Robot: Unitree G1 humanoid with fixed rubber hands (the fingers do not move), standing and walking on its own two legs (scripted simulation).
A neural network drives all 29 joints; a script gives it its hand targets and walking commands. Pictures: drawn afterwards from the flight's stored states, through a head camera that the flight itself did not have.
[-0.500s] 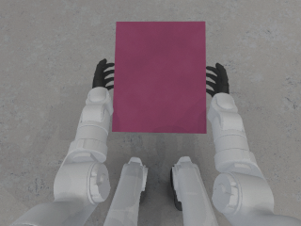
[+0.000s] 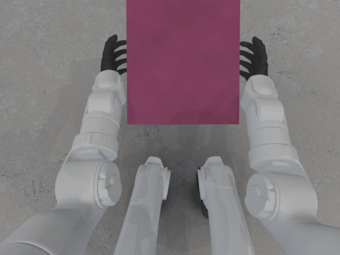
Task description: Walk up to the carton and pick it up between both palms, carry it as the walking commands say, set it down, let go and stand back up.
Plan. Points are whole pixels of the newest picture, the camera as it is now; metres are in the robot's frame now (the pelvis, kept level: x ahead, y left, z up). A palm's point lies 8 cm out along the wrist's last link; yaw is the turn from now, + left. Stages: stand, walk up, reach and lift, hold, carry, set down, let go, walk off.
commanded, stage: set down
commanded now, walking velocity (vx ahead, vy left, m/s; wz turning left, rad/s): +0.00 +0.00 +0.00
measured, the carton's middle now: (182, 67) +0.53 +0.00 -0.19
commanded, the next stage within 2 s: none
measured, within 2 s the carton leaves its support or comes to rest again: rests again in 1.68 s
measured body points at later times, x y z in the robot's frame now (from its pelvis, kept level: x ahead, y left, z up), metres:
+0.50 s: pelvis -0.01 +0.00 -0.07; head +0.32 +0.01 +0.24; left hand +0.52 +0.17 -0.20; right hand +0.52 -0.15 -0.20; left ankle +0.08 +0.11 -0.47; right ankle +0.10 -0.12 -0.47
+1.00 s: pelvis -0.01 +0.00 -0.11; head +0.35 +0.01 +0.16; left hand +0.54 +0.18 -0.28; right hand +0.54 -0.15 -0.27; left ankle +0.08 +0.11 -0.47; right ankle +0.10 -0.12 -0.47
